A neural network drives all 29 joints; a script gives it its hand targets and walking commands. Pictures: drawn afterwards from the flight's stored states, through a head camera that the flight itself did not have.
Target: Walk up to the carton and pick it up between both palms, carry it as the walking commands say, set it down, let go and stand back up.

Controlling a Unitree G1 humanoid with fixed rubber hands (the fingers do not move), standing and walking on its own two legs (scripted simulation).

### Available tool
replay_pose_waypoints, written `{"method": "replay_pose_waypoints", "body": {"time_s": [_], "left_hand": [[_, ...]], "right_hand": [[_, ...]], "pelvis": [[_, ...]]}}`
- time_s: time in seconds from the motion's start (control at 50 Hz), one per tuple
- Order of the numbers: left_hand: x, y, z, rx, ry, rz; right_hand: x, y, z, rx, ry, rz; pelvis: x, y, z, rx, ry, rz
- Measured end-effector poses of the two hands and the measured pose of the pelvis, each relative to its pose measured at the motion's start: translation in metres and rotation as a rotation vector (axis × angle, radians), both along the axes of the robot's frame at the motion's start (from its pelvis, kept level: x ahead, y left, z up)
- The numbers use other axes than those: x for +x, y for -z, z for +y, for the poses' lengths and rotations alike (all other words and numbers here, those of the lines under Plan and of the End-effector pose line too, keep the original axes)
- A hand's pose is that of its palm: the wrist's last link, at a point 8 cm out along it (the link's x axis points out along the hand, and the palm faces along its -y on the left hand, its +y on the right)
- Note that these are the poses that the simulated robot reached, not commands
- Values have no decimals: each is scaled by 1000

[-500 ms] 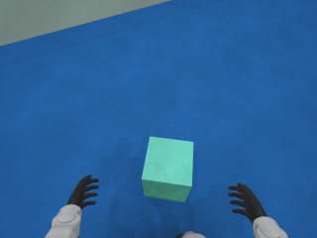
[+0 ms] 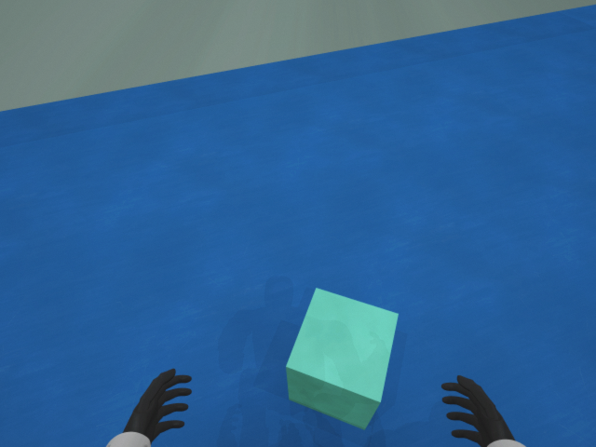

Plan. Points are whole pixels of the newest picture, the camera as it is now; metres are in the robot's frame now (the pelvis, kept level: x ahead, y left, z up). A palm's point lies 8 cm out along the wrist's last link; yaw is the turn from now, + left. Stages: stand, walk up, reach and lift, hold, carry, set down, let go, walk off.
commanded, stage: let go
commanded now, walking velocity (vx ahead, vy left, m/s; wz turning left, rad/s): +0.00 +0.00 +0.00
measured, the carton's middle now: (340, 359) +0.47 -0.09 -0.63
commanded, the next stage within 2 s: stand in 0.08 s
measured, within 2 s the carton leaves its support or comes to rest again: neither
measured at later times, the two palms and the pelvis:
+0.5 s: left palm out of the picture +0.12 +0.35 -0.08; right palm out of the picture +0.11 -0.24 -0.08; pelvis +0.01 +0.05 -0.01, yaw -1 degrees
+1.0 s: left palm out of the picture +0.04 +0.35 -0.11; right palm out of the picture +0.05 -0.24 -0.09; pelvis -0.03 +0.06 +0.00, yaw -1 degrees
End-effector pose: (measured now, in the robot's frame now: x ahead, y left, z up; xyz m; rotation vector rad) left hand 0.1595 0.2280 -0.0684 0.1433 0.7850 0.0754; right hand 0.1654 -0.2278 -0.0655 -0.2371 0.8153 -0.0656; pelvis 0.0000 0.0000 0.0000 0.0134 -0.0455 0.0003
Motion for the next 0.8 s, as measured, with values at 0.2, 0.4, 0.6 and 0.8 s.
{"method": "replay_pose_waypoints", "body": {"time_s": [0.2, 0.4, 0.6, 0.8], "left_hand": [[-22, 27, 37, 103, 19, 104], [-38, 14, 114, 223, -52, 119], [-42, 15, 118, 211, -11, 123], [-75, 26, 121, 202, -21, 178]], "right_hand": [[3, 3, -8, -83, 31, -24], [-36, 15, -16, -125, 98, 4], [-65, 23, 0, -118, 107, 41], [-93, 26, -2, -137, 101, 104]], "pelvis": [[6, 7, 19, -17, 7, 49], [14, 7, 45, -28, 10, 40], [2, 4, 61, -16, 23, 26], [-14, 2, 62, -11, 21, 12]]}}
